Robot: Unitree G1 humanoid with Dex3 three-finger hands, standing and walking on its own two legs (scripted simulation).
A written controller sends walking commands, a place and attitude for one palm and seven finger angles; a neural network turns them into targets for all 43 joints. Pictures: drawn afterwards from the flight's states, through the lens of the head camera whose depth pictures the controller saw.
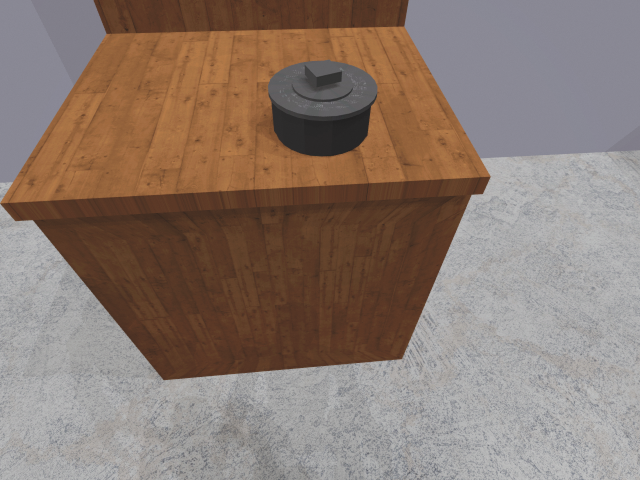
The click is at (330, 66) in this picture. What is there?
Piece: lid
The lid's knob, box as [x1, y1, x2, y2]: [305, 60, 341, 86]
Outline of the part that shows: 341,71 329,60 324,60 305,65 305,75 316,86 340,81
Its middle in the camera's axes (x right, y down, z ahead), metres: +0.00 -0.28 +0.65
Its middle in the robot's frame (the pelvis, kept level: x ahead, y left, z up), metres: +0.70 +0.04 +0.16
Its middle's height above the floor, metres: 0.93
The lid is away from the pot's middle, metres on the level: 0.00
